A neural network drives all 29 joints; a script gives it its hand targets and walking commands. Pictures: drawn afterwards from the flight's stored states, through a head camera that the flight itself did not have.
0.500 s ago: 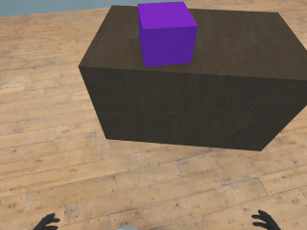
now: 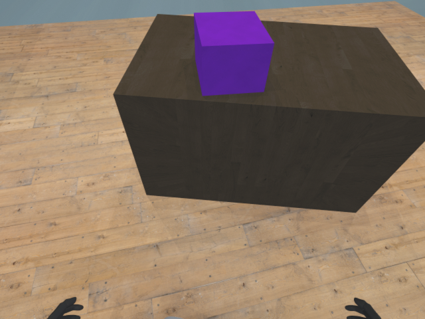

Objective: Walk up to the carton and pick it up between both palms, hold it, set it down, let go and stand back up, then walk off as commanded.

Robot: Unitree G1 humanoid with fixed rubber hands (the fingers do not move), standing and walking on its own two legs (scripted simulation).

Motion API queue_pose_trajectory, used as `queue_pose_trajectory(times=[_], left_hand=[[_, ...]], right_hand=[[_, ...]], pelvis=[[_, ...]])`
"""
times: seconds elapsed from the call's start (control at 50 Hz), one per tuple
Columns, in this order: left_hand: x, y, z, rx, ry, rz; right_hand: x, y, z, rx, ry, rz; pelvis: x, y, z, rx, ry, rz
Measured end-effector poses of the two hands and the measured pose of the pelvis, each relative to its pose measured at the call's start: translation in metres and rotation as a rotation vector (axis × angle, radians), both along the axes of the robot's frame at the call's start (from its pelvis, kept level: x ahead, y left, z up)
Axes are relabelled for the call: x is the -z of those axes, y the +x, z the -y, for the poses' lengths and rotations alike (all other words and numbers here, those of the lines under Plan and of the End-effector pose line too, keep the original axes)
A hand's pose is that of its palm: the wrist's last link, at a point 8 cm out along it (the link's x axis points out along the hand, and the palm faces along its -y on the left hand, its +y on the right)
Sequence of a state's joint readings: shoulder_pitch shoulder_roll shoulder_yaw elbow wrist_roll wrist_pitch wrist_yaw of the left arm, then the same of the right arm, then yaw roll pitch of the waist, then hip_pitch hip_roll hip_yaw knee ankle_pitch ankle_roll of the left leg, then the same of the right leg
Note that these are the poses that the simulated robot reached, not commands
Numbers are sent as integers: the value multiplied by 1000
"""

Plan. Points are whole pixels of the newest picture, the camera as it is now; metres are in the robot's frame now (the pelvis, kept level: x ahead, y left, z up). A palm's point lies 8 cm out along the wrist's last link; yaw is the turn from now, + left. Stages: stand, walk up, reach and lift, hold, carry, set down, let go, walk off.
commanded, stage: stand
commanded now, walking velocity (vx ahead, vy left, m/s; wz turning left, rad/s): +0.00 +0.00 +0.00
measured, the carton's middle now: (229, 52) +0.98 +0.01 +0.00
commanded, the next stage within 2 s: none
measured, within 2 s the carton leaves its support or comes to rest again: neither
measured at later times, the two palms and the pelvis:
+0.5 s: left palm out of the picture +0.08 +0.31 -0.09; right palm out of the picture +0.12 -0.30 -0.10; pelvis +0.00 +0.00 +0.00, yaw +0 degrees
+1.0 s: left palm out of the picture +0.08 +0.31 -0.09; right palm out of the picture +0.12 -0.30 -0.09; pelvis +0.00 +0.00 +0.00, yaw +0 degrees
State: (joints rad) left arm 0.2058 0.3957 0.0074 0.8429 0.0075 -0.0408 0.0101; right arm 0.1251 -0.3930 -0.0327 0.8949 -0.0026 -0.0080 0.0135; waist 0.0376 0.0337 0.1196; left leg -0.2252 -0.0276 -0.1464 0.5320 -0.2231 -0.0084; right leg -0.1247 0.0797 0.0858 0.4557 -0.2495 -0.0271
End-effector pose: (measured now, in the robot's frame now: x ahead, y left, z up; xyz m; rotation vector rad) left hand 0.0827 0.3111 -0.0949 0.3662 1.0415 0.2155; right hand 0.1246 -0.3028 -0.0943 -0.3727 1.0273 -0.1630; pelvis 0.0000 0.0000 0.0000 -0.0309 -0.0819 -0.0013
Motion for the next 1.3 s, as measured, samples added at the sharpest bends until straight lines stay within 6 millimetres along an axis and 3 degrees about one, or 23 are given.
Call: queue_pose_trajectory(times=[1.3], left_hand=[[-2,2,4,-1,-5,-1]], right_hand=[[1,-2,1,13,11,-17]], pelvis=[[-3,2,4,1,4,-8]])
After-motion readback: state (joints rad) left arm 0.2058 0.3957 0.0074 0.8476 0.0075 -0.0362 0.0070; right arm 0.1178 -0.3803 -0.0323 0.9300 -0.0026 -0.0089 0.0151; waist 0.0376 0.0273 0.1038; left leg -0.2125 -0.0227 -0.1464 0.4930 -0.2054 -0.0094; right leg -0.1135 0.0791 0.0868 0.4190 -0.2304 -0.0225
